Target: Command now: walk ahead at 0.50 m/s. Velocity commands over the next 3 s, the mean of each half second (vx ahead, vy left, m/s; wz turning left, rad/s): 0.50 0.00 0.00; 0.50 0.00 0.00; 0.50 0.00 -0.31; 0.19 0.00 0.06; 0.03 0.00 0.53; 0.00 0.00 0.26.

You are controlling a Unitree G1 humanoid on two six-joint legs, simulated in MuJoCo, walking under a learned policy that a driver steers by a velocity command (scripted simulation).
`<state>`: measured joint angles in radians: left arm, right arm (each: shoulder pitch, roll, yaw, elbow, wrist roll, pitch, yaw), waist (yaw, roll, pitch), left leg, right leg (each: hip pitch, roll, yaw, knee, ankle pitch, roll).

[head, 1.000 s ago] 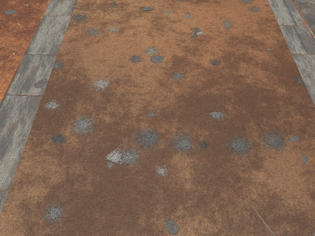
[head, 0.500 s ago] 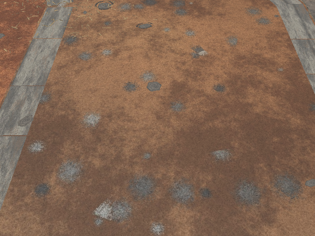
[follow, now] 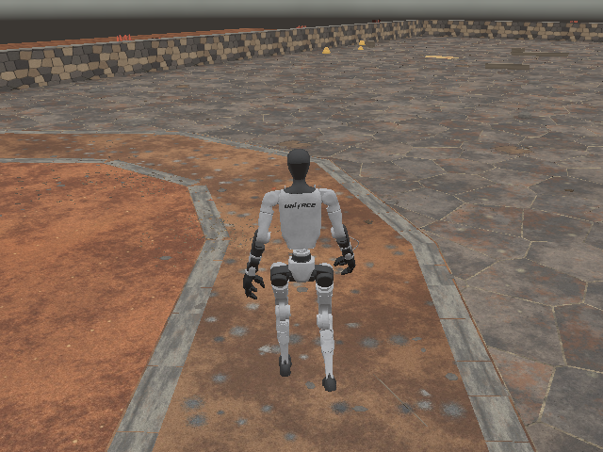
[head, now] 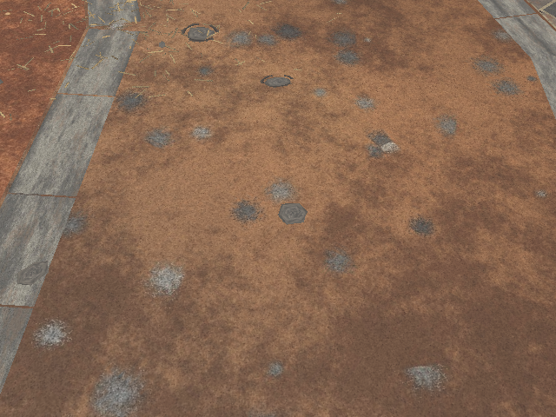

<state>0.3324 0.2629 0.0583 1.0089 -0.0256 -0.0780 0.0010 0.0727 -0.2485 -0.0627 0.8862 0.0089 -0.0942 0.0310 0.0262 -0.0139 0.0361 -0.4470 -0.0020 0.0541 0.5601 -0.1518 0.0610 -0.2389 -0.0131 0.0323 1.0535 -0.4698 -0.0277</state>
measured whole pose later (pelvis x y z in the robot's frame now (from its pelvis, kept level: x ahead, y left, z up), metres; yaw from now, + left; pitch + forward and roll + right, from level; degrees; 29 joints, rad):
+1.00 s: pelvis +0.58 -0.02 +0.00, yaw +0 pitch +2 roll -2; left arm 0.39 0.26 0.07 1.02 -0.02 -0.06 0.01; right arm 0.00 -0.24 -0.05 0.86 0.02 -0.09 0.04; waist 0.07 0.02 0.01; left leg -0.51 0.04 0.03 0.49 -0.03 0.07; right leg 0.08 0.01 -0.06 0.30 -0.42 0.01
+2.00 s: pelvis +1.03 -0.06 +0.01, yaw -7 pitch +2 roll -2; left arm 0.09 0.24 0.06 0.88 0.01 -0.01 0.04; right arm 0.17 -0.26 -0.08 0.89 0.02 0.02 -0.01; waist -0.02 0.03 0.04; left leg -0.51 0.10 0.01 0.79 -0.27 -0.04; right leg -0.18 0.02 -0.20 0.37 -0.22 -0.06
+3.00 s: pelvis +1.09 -0.05 +0.01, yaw +17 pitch +0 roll +0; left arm 0.16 0.26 0.03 0.89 0.02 -0.02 0.01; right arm 0.18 -0.26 -0.05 0.79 -0.01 0.04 -0.02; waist 0.03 -0.01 0.04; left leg -0.20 -0.01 -0.05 0.49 -0.29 0.00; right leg -0.23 -0.03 0.02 0.48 -0.25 0.04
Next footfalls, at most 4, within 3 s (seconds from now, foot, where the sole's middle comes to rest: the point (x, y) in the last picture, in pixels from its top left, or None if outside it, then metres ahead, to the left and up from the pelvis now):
0.46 right None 0.44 -0.14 -0.76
1.00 left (252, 298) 0.76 0.10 -0.76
1.56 right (344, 216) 1.04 -0.16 -0.76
2.10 left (273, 191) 1.13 0.06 -0.76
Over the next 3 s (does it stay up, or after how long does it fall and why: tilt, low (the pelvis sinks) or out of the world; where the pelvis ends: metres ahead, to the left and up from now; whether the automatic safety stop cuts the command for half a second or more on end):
stays up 1.09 -0.05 0.01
